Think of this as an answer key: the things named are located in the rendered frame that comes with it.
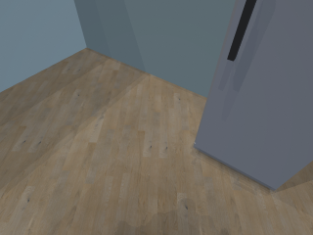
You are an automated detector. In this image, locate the fridge door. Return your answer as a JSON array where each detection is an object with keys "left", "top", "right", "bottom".
[{"left": 195, "top": 0, "right": 313, "bottom": 189}]

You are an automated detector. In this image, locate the handle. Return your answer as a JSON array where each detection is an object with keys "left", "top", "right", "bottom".
[{"left": 227, "top": 0, "right": 257, "bottom": 62}]

